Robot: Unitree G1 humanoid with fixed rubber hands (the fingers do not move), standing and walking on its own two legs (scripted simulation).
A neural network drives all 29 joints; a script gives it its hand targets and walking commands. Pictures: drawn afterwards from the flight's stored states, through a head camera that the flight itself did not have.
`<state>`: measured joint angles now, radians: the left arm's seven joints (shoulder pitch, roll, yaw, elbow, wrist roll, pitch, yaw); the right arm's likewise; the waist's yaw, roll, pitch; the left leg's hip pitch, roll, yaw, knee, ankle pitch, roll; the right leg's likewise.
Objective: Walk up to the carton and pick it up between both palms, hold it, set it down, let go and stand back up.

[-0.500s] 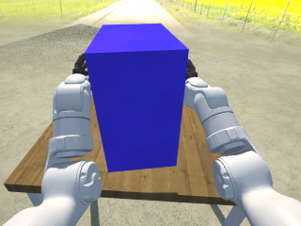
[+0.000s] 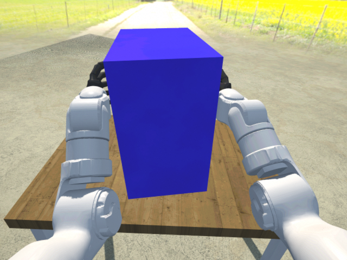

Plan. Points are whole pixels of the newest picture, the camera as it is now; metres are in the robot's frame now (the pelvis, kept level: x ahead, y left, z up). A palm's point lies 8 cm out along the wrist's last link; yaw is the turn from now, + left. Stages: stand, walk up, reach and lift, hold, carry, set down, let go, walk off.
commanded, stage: hold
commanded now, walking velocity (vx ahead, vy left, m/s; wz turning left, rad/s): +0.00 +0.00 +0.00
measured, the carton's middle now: (160, 104) +0.40 +0.00 +0.24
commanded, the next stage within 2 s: none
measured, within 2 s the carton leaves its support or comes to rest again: neither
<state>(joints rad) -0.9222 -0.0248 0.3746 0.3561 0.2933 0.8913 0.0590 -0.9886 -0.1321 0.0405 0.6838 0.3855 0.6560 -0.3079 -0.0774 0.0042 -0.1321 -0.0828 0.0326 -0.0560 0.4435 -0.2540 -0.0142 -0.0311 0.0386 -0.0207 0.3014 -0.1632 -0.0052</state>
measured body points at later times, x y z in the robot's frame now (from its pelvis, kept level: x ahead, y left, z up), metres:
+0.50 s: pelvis -0.01 -0.01 +0.00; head -0.10 +0.02 +0.44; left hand +0.37 +0.15 +0.29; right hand +0.37 -0.12 +0.29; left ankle +0.00 +0.12 -0.74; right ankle +0.01 -0.12 -0.74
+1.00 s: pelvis -0.01 -0.01 +0.00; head -0.10 +0.01 +0.44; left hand +0.37 +0.15 +0.29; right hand +0.37 -0.12 +0.28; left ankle +0.00 +0.12 -0.74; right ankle +0.01 -0.12 -0.74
